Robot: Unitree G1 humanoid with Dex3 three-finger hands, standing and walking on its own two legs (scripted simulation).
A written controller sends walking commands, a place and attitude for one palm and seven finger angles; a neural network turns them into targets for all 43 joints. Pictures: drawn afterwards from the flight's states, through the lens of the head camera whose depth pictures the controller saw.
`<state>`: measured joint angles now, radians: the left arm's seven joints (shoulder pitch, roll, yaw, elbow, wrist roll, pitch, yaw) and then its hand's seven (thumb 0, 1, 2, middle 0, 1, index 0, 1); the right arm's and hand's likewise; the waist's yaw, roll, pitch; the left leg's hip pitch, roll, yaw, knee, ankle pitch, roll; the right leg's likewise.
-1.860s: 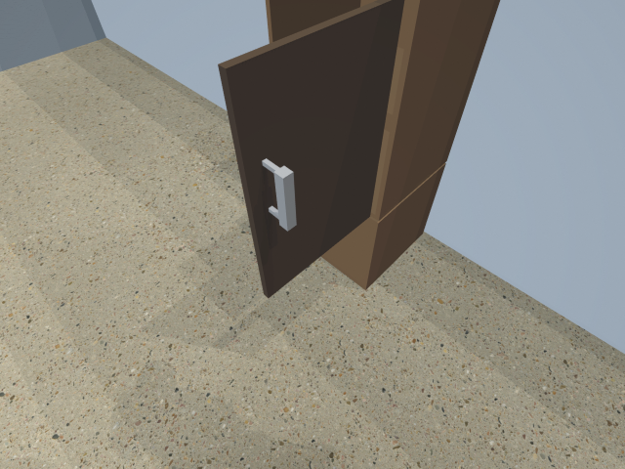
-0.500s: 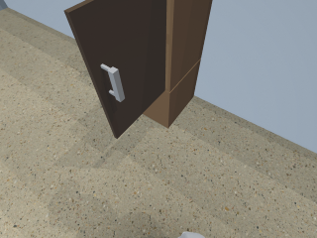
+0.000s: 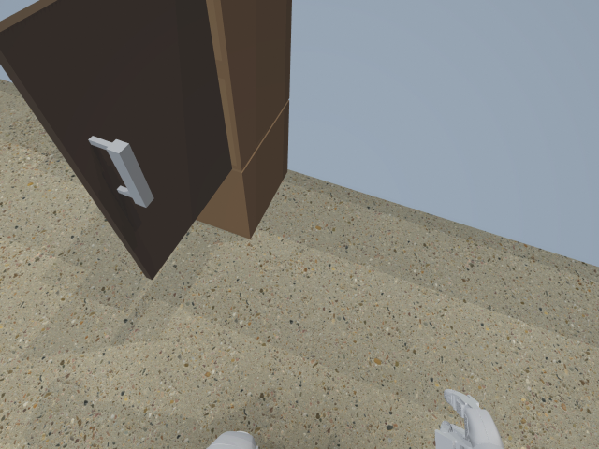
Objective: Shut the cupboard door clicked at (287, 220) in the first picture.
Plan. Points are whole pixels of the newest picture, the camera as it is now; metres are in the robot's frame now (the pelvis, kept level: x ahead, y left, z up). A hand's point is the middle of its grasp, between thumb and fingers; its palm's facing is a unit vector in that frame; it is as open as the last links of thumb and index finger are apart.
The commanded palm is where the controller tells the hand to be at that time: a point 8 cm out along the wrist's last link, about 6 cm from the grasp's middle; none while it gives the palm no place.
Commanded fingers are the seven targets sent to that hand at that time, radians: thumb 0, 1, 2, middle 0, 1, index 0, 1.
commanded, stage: walk around to get in front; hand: left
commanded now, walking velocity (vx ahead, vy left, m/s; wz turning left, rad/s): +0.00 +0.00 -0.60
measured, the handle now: (121, 172) +0.49 +0.36 +0.00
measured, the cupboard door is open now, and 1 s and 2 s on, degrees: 89 89 89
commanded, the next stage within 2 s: none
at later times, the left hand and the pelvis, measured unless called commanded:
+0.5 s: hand (206, 418) +0.16 +0.16 -0.17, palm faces -0.34 -0.90 -0.28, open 7.4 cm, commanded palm none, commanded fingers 0.00 0.90 0.90 -0.20 -0.30 -0.20 -0.30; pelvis -0.01 -0.01 -0.01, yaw -19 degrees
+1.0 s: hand (246, 385) +0.22 +0.11 -0.16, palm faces -0.58 -0.79 -0.21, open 7.4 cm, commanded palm none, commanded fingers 0.00 0.90 0.90 -0.20 -0.30 -0.20 -0.30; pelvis +0.01 -0.01 +0.00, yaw -37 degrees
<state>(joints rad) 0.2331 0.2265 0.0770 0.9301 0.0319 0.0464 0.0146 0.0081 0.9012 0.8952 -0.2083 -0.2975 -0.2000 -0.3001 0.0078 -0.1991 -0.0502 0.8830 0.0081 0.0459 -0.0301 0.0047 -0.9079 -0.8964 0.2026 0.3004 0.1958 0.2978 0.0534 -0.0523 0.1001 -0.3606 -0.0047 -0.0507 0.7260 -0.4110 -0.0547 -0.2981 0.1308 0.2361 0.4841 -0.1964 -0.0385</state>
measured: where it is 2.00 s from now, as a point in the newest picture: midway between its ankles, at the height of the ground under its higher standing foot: outside the picture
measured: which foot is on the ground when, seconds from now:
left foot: up 0.00-0.02, down 0.04-0.42, up 0.44-0.72, down 0.74-1.00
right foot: down 0.00-0.04, up 0.06-0.40, down 0.42-0.74, up 0.76-1.00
